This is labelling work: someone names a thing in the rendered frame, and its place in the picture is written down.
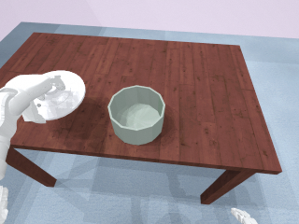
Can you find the knob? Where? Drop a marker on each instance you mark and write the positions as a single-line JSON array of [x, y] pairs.
[[52, 91]]

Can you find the lid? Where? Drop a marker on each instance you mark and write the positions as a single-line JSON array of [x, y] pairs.
[[63, 102]]

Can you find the left robot forearm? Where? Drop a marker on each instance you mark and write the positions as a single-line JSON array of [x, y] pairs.
[[13, 101]]

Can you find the pot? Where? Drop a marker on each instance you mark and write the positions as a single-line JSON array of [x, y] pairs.
[[137, 114]]

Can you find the table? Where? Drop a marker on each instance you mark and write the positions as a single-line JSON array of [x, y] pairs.
[[212, 115]]

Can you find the robot left hand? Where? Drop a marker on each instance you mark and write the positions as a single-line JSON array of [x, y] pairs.
[[36, 86]]

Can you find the robot right hand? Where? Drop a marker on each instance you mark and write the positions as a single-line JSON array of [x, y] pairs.
[[242, 216]]

